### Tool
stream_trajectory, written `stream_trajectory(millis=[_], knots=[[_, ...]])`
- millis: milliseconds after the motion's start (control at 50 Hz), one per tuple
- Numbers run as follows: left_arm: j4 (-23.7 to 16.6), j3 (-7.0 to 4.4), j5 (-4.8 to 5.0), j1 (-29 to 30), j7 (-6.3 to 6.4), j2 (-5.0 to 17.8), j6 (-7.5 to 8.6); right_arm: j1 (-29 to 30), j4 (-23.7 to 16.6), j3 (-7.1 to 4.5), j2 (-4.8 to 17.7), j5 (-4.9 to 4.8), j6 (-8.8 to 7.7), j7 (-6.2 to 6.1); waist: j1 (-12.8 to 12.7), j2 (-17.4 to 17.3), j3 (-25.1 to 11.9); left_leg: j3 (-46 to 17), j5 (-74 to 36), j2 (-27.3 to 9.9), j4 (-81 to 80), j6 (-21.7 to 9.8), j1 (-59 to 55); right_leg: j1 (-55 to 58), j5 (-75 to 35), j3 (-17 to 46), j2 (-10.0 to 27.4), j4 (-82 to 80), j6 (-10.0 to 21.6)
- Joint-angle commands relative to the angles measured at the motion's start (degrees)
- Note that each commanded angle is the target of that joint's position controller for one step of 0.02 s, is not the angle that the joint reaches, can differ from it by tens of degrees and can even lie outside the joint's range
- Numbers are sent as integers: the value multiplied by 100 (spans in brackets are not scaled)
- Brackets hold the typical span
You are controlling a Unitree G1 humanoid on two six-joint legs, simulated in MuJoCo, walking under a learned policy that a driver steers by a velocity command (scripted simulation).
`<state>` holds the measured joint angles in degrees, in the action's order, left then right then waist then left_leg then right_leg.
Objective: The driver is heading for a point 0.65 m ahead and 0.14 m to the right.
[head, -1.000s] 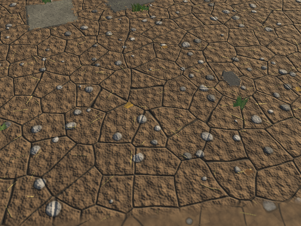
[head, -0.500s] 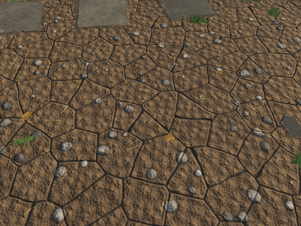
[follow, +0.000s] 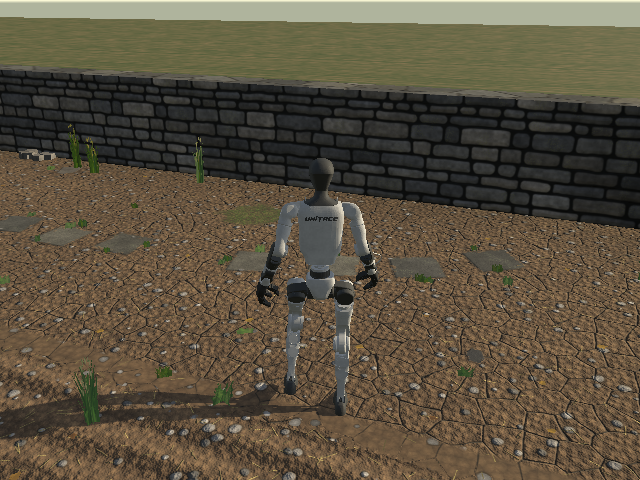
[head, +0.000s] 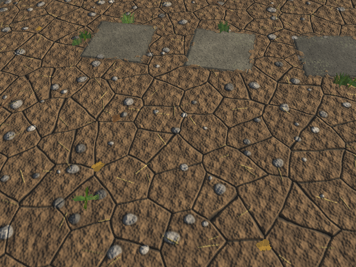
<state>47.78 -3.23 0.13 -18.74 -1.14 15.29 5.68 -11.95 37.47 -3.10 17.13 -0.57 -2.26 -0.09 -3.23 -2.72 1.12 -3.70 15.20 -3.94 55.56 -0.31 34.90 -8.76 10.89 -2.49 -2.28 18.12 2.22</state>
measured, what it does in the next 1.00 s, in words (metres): walks ahead, turning right: left foot, then right foot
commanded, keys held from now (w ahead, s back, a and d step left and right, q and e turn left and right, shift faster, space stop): w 0.20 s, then w+e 0.64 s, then no key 0.16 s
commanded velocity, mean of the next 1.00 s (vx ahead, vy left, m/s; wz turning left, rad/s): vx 0.48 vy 0.00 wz -0.26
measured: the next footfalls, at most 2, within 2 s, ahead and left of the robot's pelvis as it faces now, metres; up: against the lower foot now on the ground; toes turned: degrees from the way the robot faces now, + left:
left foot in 0.24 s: +0.29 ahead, +0.16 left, +0.00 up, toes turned +2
right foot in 0.78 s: +0.55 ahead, -0.12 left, +0.00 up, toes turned -17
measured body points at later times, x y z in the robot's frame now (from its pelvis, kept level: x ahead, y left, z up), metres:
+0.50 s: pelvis +0.26 +0.06 +0.00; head +0.28 +0.07 +0.45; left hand +0.42 +0.33 -0.12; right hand +0.31 -0.22 -0.11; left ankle +0.25 +0.15 -0.75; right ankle +0.34 -0.11 -0.67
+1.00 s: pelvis +0.52 -0.04 +0.00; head +0.56 -0.06 +0.45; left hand +0.71 +0.19 -0.11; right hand +0.58 -0.35 -0.10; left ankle +0.63 +0.11 -0.67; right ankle +0.51 -0.10 -0.75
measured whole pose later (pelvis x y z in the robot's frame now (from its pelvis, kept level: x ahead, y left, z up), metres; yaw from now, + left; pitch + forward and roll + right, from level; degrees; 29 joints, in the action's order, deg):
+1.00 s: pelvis +0.52 -0.04 +0.00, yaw -21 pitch +2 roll +0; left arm 42.4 -3.5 -0.1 -14.2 -1.0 15.8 2.7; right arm -7.8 41.2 -3.4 17.7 0.5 -5.2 -0.7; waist -1.6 -1.7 4.1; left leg -3.0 16.8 -5.7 58.9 2.6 35.6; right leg -13.6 9.0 1.5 -5.9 21.3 5.7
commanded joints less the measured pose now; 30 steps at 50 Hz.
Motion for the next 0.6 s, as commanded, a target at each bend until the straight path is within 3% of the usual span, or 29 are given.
stream_trajectory(millis=[20, 100, 160, 180, 200, 220, 240, 260, 280, 300, 320, 340, 380, 440, 500, 600], knots=[[-344, -204, 67, 353, 30, 978, 70, 320, -454, 40, 104, 24, -149, 64, 84, 680, 9, 83, -837, -185, -1013, 44, 165, 149, -1236, 1009, 1440, -998, 1035], [-120, -207, 140, -71, 28, 1119, -30, 997, -615, 53, 128, -50, -213, 151, -168, 714, 100, 315, -1454, 18, -2016, 28, -265, 322, -1296, 740, 1446, -895, 872], [26, -224, 180, -227, 42, 1215, -127, 1202, -740, 5, 262, -71, -230, 206, -96, 791, 168, 331, -1097, 110, -2420, -171, -396, 756, -1545, 809, 1697, -655, 747], [53, -234, 184, -202, 55, 1264, -162, 1067, -716, -32, 338, -60, -235, 212, 39, 813, 98, 391, -977, 183, -2559, -259, -681, 841, -1935, 775, 1722, -447, 683], [54, -231, 197, -108, 73, 1289, -191, 655, -601, -108, 457, -27, -235, 200, 335, 779, -131, 526, -1025, 324, -2796, -382, -1359, 804, -2712, 591, 1606, 68, 571], [67, -173, 182, -182, 79, 1156, -201, -80, -371, -248, 696, 12, -225, 154, 679, 648, -600, 551, -1077, 396, -2905, -537, -2563, 463, -3183, 414, 1331, 1019, 429], [-91, -29, 43, -119, 80, 850, -173, -1106, -215, -383, 1106, 93, -198, 75, 1126, 119, -1404, -493, -1204, -600, -2720, -892, -4235, -653, -1913, 217, 1028, 2684, 196], [-226, 180, 24, -726, 58, 187, -73, -1357, -159, -456, 1566, 132, -157, 58, 819, -1405, -2106, -3016, -264, -1996, -3275, -1731, -5782, -2738, 1839, 171, 91, 4654, -143], [-126, 26, 161, -428, 46, 809, -8, -1420, -151, -329, 1004, 95, -164, 69, 1060, -790, -1966, -3416, 405, -1937, -3658, -1668, -5491, -3311, 2218, 927, 263, 5383, -106], [-281, -67, 278, -4, 32, 1045, 18, -1087, -131, -244, 814, 70, -194, 73, 976, -594, -1153, -2536, 169, -1757, -3762, -1440, -4840, -3611, 1730, 912, 491, 5478, -52], [-307, -62, 250, 208, 50, 976, 4, -726, -129, -190, 646, 72, -220, 87, 793, -335, -779, -1873, -257, -1484, -3910, -1298, -4176, -3447, 1246, 796, 725, 5263, -77], [-308, -83, 168, 292, 60, 919, -38, -440, -113, -147, 472, 83, -251, 109, 636, -301, -461, -1402, -578, -1279, -4119, -1222, -3634, -3289, 909, 783, 858, 4987, -127], [-221, -84, 167, 61, 68, 710, -197, -165, -50, -139, 343, 129, -357, 124, 352, -383, -291, -780, -1004, -1090, -4515, -1148, -2954, -2725, 488, 817, 985, 4801, -214], [-292, -74, 152, 207, 85, 497, -343, -121, 142, -199, 426, 152, -472, 86, 242, -166, -43, -119, -1655, -1098, -4793, -1171, -2699, -2898, 14, 909, 979, 4487, -330], [-430, -64, 122, 593, 37, 427, -340, -201, 307, -238, 516, 165, -464, 18, 316, -63, 100, 463, -1869, -1009, -4876, -1078, -2860, -3117, -839, 927, 931, 3607, -357], [-796, 27, 90, 1559, -139, 275, -299, -526, 555, -314, 757, 83, -366, -66, 679, 105, 405, 1109, -1975, -1086, -4890, -928, -3252, -3037, -1511, 413, 839, 2260, -196]])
